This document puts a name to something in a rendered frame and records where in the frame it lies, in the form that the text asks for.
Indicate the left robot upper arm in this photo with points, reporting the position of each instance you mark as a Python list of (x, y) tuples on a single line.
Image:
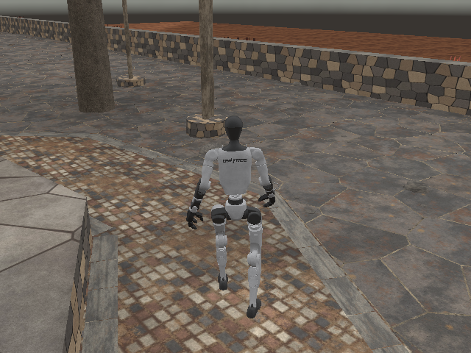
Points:
[(207, 168)]

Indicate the right robot hand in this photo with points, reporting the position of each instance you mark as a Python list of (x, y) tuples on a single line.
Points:
[(271, 200)]

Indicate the robot right forearm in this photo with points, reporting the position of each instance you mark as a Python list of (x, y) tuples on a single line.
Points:
[(270, 192)]

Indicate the robot left forearm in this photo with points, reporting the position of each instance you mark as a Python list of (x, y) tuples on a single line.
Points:
[(197, 199)]

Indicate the robot shin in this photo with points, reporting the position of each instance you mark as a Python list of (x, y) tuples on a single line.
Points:
[(254, 277), (221, 256)]

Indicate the right robot shin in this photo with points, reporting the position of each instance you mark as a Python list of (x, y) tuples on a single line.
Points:
[(254, 277)]

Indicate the right robot upper arm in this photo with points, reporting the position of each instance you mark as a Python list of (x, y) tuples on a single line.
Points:
[(257, 154)]

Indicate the left robot hand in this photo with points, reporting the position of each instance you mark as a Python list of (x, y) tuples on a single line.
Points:
[(190, 218)]

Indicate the left robot shin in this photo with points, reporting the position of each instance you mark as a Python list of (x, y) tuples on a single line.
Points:
[(221, 256)]

